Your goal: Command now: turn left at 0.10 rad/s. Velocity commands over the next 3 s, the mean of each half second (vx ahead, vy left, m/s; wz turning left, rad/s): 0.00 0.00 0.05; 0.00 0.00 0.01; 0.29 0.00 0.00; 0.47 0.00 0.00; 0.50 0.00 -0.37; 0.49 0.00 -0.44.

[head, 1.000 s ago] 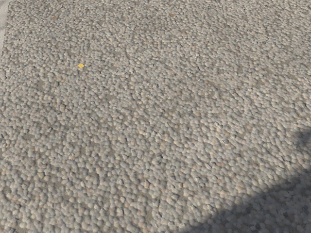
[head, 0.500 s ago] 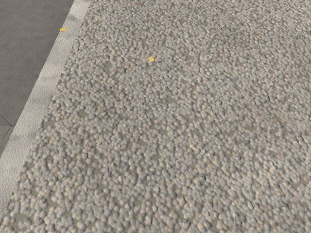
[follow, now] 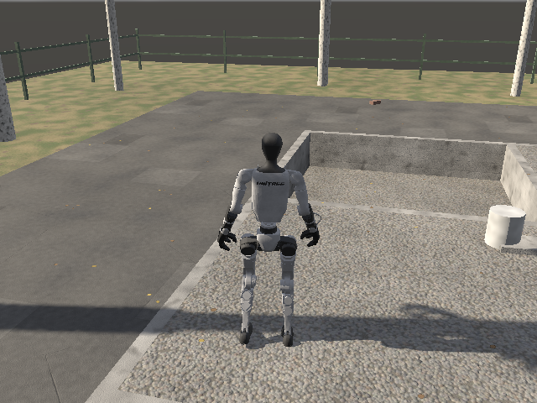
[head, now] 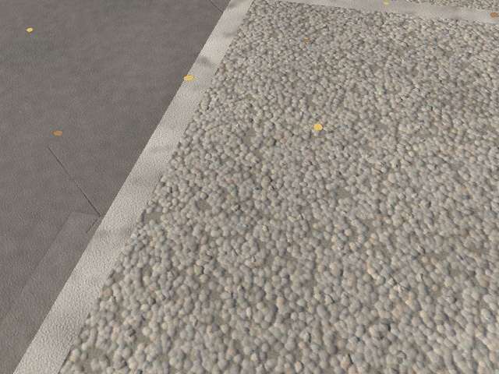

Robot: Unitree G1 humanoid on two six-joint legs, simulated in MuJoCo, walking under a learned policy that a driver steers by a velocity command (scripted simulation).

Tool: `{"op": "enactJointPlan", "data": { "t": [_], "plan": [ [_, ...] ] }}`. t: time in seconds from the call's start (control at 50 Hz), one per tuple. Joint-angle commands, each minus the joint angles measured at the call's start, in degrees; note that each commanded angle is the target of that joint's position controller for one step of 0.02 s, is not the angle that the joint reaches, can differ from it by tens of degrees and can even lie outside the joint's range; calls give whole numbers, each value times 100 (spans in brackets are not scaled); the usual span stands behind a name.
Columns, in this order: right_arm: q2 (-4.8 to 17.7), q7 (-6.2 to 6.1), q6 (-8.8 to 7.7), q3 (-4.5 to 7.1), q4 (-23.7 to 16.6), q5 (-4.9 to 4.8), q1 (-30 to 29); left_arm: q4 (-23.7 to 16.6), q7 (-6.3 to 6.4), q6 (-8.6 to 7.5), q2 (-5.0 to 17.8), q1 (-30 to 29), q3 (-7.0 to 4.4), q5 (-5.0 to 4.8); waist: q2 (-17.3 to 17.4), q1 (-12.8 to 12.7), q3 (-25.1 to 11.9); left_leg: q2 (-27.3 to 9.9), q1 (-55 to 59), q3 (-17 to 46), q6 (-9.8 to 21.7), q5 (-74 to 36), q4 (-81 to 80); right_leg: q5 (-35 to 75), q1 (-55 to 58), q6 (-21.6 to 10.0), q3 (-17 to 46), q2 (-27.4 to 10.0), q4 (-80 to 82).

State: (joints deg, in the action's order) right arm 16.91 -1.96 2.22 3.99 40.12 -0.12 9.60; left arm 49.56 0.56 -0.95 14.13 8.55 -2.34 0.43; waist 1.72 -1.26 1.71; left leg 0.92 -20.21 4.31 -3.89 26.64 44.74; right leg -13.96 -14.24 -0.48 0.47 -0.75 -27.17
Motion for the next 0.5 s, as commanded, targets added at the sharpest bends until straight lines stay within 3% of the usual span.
{"op": "enactJointPlan", "data": {
  "t": [0.02, 0.06, 0.08, 0.1, 0.12, 0.14, 0.2, 0.5],
  "plan": [
    [198, 8, -69, 42, -238, -62, 26, -246, 13, 13, 908, -263, -176, -49, -1168, 85, -606, -33, 497, -349, -38, -715, -1342, 2774, 682, -1000, 845, -1000, 391],
    [348, 17, -53, 71, -118, -18, 148, -160, -7, 5, 856, -75, -140, -105, -1034, 117, -589, -69, 1244, -284, 156, -1950, -2510, 2155, 477, -699, 845, -888, 356],
    [613, -12, -41, 108, -171, 35, 139, -149, -41, -55, 776, 23, -95, -31, -646, 26, -706, -468, 1745, 138, 309, -2906, -2350, 1555, 131, -405, 771, -781, 298],
    [941, -22, -19, 177, -149, 48, 87, -117, -101, -130, 760, 239, -97, 46, 52, -250, -724, -699, 1753, 311, 573, -3251, -1895, 863, -51, -155, 381, -377, 280],
    [652, 48, -35, 132, -102, 77, 71, -52, -108, -145, 694, 48, -66, 50, 251, -91, -719, -617, 1257, 273, 697, -2385, -1938, 378, 291, 61, 106, -192, 251],
    [444, 97, -71, 74, -94, 114, 30, -51, -103, -126, 758, -210, -75, 36, 136, 10, -494, -539, 994, 275, 673, -1958, -2060, 331, 336, 148, 60, -160, 154],
    [436, 106, -206, 43, 34, 128, 64, 40, -18, -9, 718, -238, -72, 10, 249, -20, -170, -463, 655, 226, 538, -1866, -2145, 547, 333, 109, 75, -184, 75],
    [297, 35, -324, -71, 587, 72, 333, 778, 101, 52, 700, -53, -87, -24, -102, 8, -79, -312, 700, 87, 526, -1814, -2128, 636, 376, 210, 79, -173, 159]
  ]
}}
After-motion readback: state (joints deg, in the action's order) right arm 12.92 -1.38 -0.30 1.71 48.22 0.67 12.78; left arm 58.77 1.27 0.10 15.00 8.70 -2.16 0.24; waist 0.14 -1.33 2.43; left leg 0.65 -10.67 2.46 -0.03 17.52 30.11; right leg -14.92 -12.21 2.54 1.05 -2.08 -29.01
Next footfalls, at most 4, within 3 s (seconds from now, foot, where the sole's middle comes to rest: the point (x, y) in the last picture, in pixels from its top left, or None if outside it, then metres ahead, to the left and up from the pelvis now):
0.08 left None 0.02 0.15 -0.78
1.68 left None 0.41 0.13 -0.78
2.22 right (316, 291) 0.72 -0.11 -0.78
2.72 left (271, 201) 1.04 0.02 -0.78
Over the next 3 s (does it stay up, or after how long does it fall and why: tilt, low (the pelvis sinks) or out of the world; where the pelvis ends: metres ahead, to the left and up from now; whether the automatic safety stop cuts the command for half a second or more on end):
stays up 0.98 -0.07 0.01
